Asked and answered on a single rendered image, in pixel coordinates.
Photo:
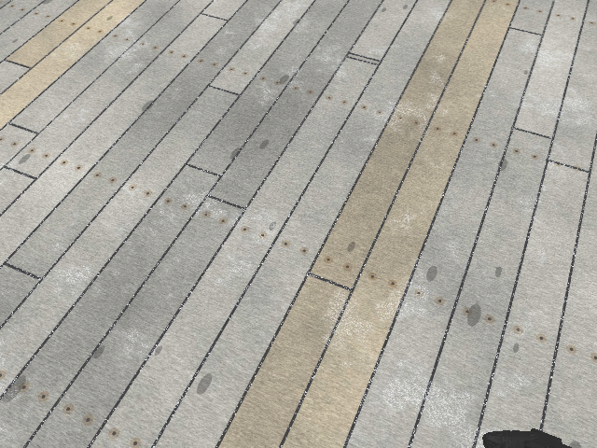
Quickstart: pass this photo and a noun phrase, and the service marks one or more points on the robot right hand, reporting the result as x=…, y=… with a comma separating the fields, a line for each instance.
x=521, y=439

